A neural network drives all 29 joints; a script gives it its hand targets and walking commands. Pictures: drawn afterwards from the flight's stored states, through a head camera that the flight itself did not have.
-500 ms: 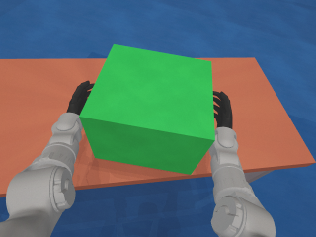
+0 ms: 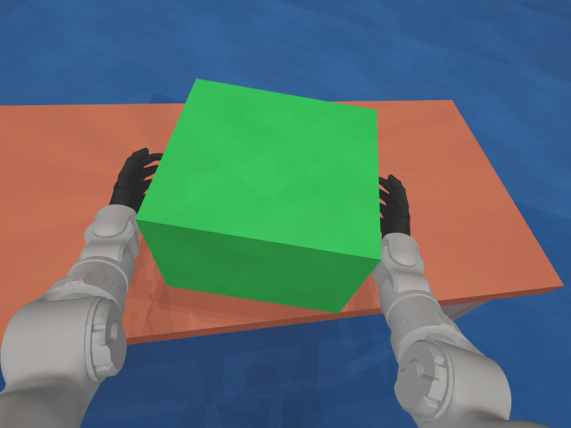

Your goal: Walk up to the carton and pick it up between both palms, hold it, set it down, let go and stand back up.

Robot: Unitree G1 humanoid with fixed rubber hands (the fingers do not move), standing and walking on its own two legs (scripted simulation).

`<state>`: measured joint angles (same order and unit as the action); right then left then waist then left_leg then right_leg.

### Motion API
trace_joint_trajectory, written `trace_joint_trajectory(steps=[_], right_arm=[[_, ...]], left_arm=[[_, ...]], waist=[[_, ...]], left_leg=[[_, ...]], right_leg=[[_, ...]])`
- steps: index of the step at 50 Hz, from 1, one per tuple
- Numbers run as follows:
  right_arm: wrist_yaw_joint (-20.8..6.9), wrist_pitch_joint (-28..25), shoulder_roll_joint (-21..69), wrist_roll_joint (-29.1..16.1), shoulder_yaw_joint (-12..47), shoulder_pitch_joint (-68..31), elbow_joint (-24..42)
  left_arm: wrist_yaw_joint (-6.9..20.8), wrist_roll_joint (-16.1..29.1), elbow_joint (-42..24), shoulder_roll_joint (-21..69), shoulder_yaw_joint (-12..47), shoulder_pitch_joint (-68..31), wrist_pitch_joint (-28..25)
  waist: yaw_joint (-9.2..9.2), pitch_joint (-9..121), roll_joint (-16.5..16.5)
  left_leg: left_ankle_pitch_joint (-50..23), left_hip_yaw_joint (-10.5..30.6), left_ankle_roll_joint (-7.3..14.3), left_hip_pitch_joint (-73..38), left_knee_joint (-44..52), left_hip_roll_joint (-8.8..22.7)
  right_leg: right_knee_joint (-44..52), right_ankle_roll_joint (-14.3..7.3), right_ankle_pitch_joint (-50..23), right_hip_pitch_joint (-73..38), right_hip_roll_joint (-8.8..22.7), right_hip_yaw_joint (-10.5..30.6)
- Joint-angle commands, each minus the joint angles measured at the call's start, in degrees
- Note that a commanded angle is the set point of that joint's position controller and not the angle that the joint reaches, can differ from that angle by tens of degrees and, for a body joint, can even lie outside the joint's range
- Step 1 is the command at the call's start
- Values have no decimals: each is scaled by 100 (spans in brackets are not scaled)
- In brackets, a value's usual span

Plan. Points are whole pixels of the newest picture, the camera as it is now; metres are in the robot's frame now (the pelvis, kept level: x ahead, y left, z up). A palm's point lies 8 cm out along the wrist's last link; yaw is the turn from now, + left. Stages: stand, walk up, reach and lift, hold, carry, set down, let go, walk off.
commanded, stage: set down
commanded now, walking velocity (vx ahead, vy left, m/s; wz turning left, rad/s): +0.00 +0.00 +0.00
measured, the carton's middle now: (269, 199) +0.47 -0.01 -0.01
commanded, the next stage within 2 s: none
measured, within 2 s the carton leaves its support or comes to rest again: neither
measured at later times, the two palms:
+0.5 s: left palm (112, 206) +0.44 +0.22 +0.02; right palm (400, 232) +0.39 -0.20 +0.02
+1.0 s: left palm (98, 222) +0.41 +0.23 +0.02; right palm (412, 264) +0.35 -0.21 +0.00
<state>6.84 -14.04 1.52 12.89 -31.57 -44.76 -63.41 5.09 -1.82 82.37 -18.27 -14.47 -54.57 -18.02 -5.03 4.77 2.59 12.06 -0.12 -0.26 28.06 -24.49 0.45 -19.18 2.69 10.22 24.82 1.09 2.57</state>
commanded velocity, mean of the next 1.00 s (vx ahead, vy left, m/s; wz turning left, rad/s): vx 0.00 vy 0.00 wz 0.00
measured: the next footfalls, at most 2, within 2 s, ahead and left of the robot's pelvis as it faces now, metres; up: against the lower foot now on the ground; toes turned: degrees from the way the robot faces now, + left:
none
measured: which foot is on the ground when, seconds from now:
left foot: down 0.00-1.00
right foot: down 0.00-1.00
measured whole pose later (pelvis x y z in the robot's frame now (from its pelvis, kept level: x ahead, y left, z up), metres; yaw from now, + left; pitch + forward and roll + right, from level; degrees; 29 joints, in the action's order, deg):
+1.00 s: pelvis -0.05 +0.01 -0.02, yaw -1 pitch +24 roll -2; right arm 8.7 -16.9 -9.2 -17.1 -2.6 -47.8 -74.9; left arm 6.2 22.7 92.2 -25.1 9.3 -60.1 -20.9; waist -6.7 12.8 0.1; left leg 12.4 0.0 0.2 46.9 -35.8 0.7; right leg -30.2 3.6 10.3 43.5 0.7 2.6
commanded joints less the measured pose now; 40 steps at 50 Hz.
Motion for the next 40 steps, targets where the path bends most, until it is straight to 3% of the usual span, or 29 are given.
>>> trace_joint_trajectory(steps=[1,2,4,7,9,10,11,13,16,19,20,21,22,24,27,28,29,31,33,34,36,37,38,39,40], right_arm=[[214,-336,-1145,-1163,1462,-2983,-34],[254,-403,-1274,-1299,1594,-2936,43],[283,-464,-1569,-1398,1602,-3121,152],[271,-472,-1863,-1565,1620,-3279,-99],[245,-518,-2046,-1726,1732,-3366,-122],[219,-511,-2136,-1790,1781,-3388,-333],[221,-490,-2153,-1756,1762,-3325,-484],[174,-496,-2256,-2005,1877,-3441,-427],[156,-495,-2398,-2041,1787,-3338,-685],[91,-515,-2579,-2215,1978,-3306,-630],[92,-446,-2601,-2221,2020,-3339,-790],[82,-421,-2544,-2292,2059,-3130,-933],[66,-431,-2522,-2372,2199,-2962,-928],[100,-321,-2525,-2463,2262,-3107,-965],[108,-390,-2629,-2609,2337,-3198,-409],[83,-345,-2713,-2663,2392,-3124,-607],[130,-359,-2620,-2675,2625,-3000,-258],[121,-321,-2520,-2814,2698,-2900,-263],[111,-248,-2489,-2904,2739,-2941,-416],[136,-307,-2473,-2986,2869,-2845,-169],[197,-335,-2519,-2921,2840,-2817,-86],[232,-357,-2434,-2929,2924,-2651,-138],[240,-417,-2361,-3007,3012,-2637,-25],[240,-467,-2415,-3105,3064,-2438,-69],[267,-462,-2380,-2985,2917,-2595,-46]], left_arm=[[-281,1978,60,-1029,2089,-3900,-583],[-258,2039,176,-1126,2158,-3811,-617],[-314,2174,87,-1289,2209,-3975,-697],[-338,2253,231,-1366,2317,-4103,-742],[-333,2274,297,-1356,2266,-4107,-750],[-343,2266,407,-1352,2321,-4169,-728],[-326,2396,459,-1286,2453,-4193,-730],[-323,2377,632,-1354,2464,-4092,-691],[-333,2461,495,-1375,2573,-4287,-697],[-342,2521,382,-1430,2609,-4114,-697],[-306,2549,659,-1438,2647,-4122,-663],[-282,2501,506,-1455,2619,-4017,-646],[-258,2570,561,-1428,2680,-3866,-635],[-174,2583,872,-1496,2787,-3865,-567],[-140,2833,503,-1483,2947,-3911,-678],[-129,2892,577,-1451,3011,-3803,-683],[-66,2929,509,-1609,2909,-3593,-671],[-16,3008,500,-1573,3036,-3550,-718],[3,2962,740,-1748,2973,-3655,-712],[24,2911,613,-1670,2987,-3375,-703],[22,2840,498,-1824,2828,-3487,-729],[87,2875,739,-1801,2829,-3118,-694],[124,2875,632,-1754,2759,-3026,-724],[112,2726,320,-1745,2762,-2948,-729],[112,2724,341,-1772,2690,-3075,-727]], waist=[[-706,4904,-857],[-731,5187,-909],[-683,5747,-1046],[-690,6058,-1239],[-545,6044,-1217],[-566,6111,-1271],[-672,5912,-1272],[-471,5959,-1241],[-641,5892,-1375],[-463,5857,-1413],[-528,5629,-1239],[-533,5581,-1270],[-452,5318,-1306],[-486,5130,-1198],[-562,5242,-1130],[-589,5027,-1165],[-473,5208,-911],[-549,5110,-945],[-469,4951,-933],[-380,4991,-988],[-444,5141,-858],[-468,4912,-680],[-436,4908,-689],[-381,5003,-920],[-441,5009,-829]], left_leg=[[-2723,-93,-483,-664,-1256,-23],[-2917,-78,-487,-663,-1352,-42],[-3363,-72,-563,-911,-1503,-24],[-3596,14,-635,-1308,-1676,50],[-4023,17,-683,-1561,-1744,99],[-4149,78,-739,-1703,-1773,126],[-4107,86,-729,-1749,-1759,133],[-3945,70,-721,-1645,-1766,106],[-3838,146,-811,-1765,-1754,109],[-3976,140,-845,-1946,-1800,110],[-3625,157,-756,-1895,-1705,108],[-3523,199,-755,-1854,-1633,140],[-3380,112,-743,-1821,-1634,74],[-3030,86,-643,-1618,-1524,27],[-2672,76,-578,-1478,-1497,-41],[-2696,43,-570,-1528,-1501,-53],[-2498,-49,-482,-1323,-1508,-91],[-2305,-73,-372,-1160,-1501,-125],[-1876,-81,-287,-797,-1486,-158],[-1991,-67,-318,-928,-1464,-145],[-1790,-104,-241,-674,-1456,-193],[-1789,-78,-224,-707,-1440,-191],[-1916,-98,-223,-727,-1429,-186],[-2085,-93,-270,-887,-1489,-189],[-2017,-76,-250,-939,-1451,-204]], right_leg=[[-1013,-227,-2532,-36,-130,-477],[-1141,-230,-2944,-170,-68,-440],[-1230,-241,-3076,-15,-114,-481],[-1327,-227,-2766,628,-234,-583],[-1307,-214,-2790,812,-293,-582],[-1287,-204,-2629,1075,-354,-624],[-1285,-206,-2533,1178,-335,-639],[-1299,-195,-2201,1458,-352,-670],[-1259,-180,-1929,1603,-358,-687],[-1285,-187,-1831,1819,-369,-748],[-1235,-160,-1634,1793,-348,-707],[-1199,-164,-1540,1710,-346,-698],[-1152,-174,-1506,1739,-306,-700],[-1171,-168,-1481,1699,-263,-658],[-1214,-151,-1421,1514,-226,-718],[-1223,-164,-1416,1613,-220,-720],[-1229,-150,-1554,1293,-193,-663],[-1356,-140,-1665,1175,-160,-652],[-1382,-123,-1276,1251,-133,-635],[-1380,-170,-1523,1106,-116,-630],[-1410,-77,-1558,935,-123,-620],[-1379,-76,-1702,820,-118,-618],[-1406,-84,-1864,727,-122,-607],[-1430,-84,-1836,815,-140,-619],[-1383,-62,-1729,855,-174,-625]])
